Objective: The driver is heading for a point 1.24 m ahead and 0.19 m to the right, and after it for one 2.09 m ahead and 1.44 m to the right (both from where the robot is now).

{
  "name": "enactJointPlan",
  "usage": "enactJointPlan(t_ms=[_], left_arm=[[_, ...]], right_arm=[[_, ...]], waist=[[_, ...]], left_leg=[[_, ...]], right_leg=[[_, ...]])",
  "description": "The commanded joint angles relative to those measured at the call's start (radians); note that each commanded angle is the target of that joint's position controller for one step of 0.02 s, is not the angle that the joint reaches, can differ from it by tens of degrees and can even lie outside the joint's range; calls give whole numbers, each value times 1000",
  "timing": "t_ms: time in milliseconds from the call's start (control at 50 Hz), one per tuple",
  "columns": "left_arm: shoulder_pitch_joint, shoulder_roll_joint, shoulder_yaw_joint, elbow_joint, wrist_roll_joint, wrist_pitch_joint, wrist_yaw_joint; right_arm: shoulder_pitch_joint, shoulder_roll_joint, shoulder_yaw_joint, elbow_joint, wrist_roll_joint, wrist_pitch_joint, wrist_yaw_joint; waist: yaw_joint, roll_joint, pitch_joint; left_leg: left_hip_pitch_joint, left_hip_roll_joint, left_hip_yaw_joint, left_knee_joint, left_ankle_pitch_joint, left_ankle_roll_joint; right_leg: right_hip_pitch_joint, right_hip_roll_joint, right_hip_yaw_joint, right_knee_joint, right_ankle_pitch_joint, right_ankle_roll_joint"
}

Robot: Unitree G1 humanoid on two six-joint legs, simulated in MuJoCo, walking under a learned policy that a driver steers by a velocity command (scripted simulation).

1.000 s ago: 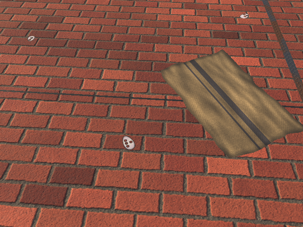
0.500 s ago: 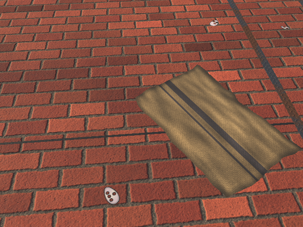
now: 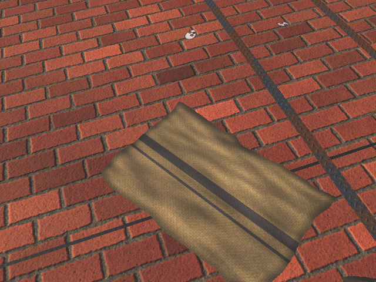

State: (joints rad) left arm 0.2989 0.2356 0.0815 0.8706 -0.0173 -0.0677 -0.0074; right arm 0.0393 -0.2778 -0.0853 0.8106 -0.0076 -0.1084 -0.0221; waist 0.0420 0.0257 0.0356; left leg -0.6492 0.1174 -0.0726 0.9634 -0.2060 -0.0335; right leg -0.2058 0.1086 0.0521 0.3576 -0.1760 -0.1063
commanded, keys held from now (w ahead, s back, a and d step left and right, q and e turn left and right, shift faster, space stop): w+e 0.44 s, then w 0.56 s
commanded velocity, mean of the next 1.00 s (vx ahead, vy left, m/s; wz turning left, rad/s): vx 0.50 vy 0.00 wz -0.39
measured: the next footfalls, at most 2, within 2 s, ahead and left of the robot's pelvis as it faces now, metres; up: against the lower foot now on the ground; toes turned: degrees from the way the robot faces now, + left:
left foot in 0.26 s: +0.35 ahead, +0.14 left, +0.00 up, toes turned -12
right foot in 0.76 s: +0.52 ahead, -0.20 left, +0.00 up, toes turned -24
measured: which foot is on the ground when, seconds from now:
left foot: up 0.00-0.24, down 0.26-0.76, up 0.78-1.00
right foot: down 0.00-0.26, up 0.28-0.74, down 0.76-1.00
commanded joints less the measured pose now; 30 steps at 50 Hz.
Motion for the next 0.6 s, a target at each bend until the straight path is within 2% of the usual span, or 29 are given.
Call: enactJointPlan(t_ms=[20, 80, 120, 160, 200, 220, 240, 260, 280, 300, 320, 340, 360, 380, 400, 440, 480, 520, 600], left_arm=[[-2, 179, 40, -74, -6, -11, 22], [33, 174, 38, -70, -7, -4, 24], [61, 173, 38, -62, -10, 1, 24], [75, 169, 38, -61, -11, 9, 29], [63, 178, 42, -71, -7, 17, 36], [44, 176, 41, -82, -5, 19, 36], [20, 149, 31, -99, -2, 17, 33], [6, 105, 12, -127, 14, 14, 27], [171, 32, -9, -150, -15, 4, 24], [174, 140, 5, -125, -30, 3, 26], [63, 203, 21, -140, -25, 8, 25], [2, 197, 23, -156, -15, 13, 27], [-33, 182, 26, -170, -2, 14, 25], [-25, 163, 28, -176, -6, 19, 19], [-12, 141, 25, -180, -14, 25, 15], [-27, 109, 18, -201, -16, 37, 12], [-64, 93, 11, -223, -6, 39, 13], [-92, 83, 3, -229, -3, 33, 7], [-230, 64, -16, -260, 1, 12, -17]], right_arm=[[-61, -47, -7, -68, -3, -1, 2], [-149, -39, 3, -99, 10, -10, 18], [-182, -54, 4, -118, 15, -19, 28], [-186, -76, 0, -130, 17, -30, 39], [-142, -101, -7, -127, 20, -42, 44], [-72, -117, -14, -110, 18, -48, 42], [47, -151, -29, -83, 6, -53, 37], [218, -206, -44, -67, -11, -52, 30], [310, -273, -61, -31, -18, -38, 32], [289, -173, -38, -46, 7, -31, 36], [235, -104, -19, -64, 13, -22, 31], [179, -92, -11, -71, 4, -13, 29], [148, -75, -5, -64, -3, -7, 29], [137, -66, 1, -59, -11, -9, 28], [135, -66, -1, -52, -9, -12, 29], [143, -84, -8, -38, 1, -20, 29], [170, -113, -16, -20, 1, -24, 29], [183, -127, -19, -8, 2, -20, 30], [225, -153, -20, 14, 21, -4, 30]], waist=[[-10, -75, -50], [28, -115, -28], [43, -122, -24], [39, -124, -28], [9, -153, -36], [-30, -168, -59], [-89, -156, -137], [-162, -68, -287], [-87, 296, -423], [-103, 231, -373], [-130, 117, -225], [-111, 38, -138], [-92, 31, -74], [-66, 56, -58], [-55, 78, -51], [-49, 71, -39], [-53, 40, -36], [-57, 28, -39], [-101, 24, -3]], left_leg=[[22, -45, 28, -216, 186, -20], [80, -90, 41, -391, 300, -12], [92, -104, 29, -444, 305, -3], [101, -113, 13, -492, 259, 9], [158, -119, 11, -513, 174, 31], [251, -129, 28, -540, 162, 52], [438, -103, 17, -543, 182, 88], [719, 58, -134, -504, 136, 151], [1062, 296, -609, -587, -43, 323], [1039, 315, -715, -641, -264, 310], [901, 267, -544, -660, -269, 258], [754, 224, -408, -680, -158, 227], [641, 186, -315, -707, -55, 218], [573, 157, -238, -732, 7, 206], [539, 142, -184, -758, 34, 206], [517, 146, -108, -797, 100, 224], [523, 155, -63, -818, 171, 246], [542, 140, 1, -825, 227, 244], [552, 106, 106, -823, 257, 215]], right_leg=[[4, -212, 191, -128, 261, -138], [-8, -201, 201, -120, 170, -108], [32, -220, 243, -84, 149, -103], [97, -243, 299, -26, 139, -97], [131, -262, 348, 33, 184, -85], [127, -246, 352, 84, 253, -71], [84, -192, 320, 211, 323, -42], [-56, -127, 241, 481, 193, -4], [-428, 11, 132, 809, -372, 65], [-559, -75, 153, 950, -407, 71], [-598, -114, 132, 981, -312, 76], [-565, -152, 94, 963, -236, 82], [-542, -180, 90, 912, -188, 82], [-494, -208, 89, 879, -161, 78], [-470, -222, 76, 852, -150, 78], [-487, -240, 59, 801, -129, 86], [-513, -241, 65, 717, -72, 96], [-509, -233, 59, 606, 22, 98], [-437, -205, -28, 355, 174, 89]])
Velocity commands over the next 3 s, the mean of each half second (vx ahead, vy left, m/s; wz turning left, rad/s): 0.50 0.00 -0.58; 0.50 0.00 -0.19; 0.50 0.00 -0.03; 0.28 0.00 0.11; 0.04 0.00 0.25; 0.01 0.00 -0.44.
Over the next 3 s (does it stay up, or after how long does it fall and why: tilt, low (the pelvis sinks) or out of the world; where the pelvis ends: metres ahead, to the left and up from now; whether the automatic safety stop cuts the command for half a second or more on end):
stays up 0.99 -0.27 0.00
